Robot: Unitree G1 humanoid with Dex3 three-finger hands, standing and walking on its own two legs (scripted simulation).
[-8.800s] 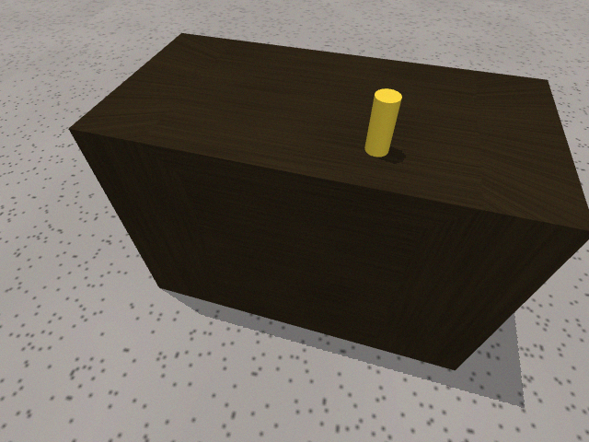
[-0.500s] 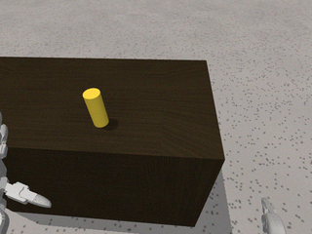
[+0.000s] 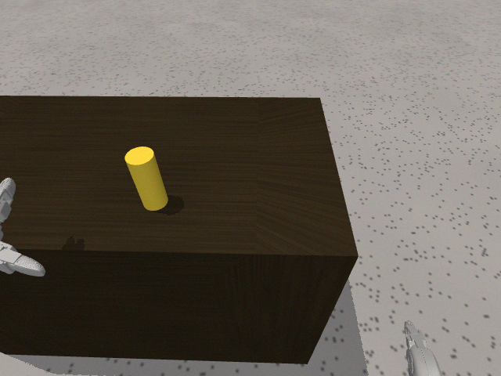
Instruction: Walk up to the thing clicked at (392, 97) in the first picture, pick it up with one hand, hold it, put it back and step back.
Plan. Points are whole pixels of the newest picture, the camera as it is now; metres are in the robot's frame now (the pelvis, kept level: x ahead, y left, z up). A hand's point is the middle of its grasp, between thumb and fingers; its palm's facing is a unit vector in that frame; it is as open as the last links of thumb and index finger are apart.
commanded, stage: go down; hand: left
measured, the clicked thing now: (148, 180) +0.47 +0.23 +0.04
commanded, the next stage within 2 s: none
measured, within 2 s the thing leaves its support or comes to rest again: neither
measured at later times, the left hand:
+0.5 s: hand (5, 192) +0.33 +0.37 +0.16, palm faces +0.22 -0.98 +0.02, open 17.5 cm
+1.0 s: hand (4, 179) +0.36 +0.39 +0.16, palm faces +0.22 -0.98 +0.00, open 17.5 cm
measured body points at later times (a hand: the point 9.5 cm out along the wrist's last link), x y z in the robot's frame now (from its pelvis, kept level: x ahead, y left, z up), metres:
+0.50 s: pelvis +0.00 -0.01 +0.00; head +0.01 +0.00 +0.45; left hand +0.31 +0.43 +0.16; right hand +0.15 -0.26 -0.09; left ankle +0.00 +0.11 -0.74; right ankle +0.00 -0.14 -0.74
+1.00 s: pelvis +0.02 +0.00 -0.01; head +0.05 +0.01 +0.44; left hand +0.34 +0.44 +0.16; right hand +0.18 -0.26 -0.09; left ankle +0.00 +0.11 -0.74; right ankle +0.00 -0.14 -0.74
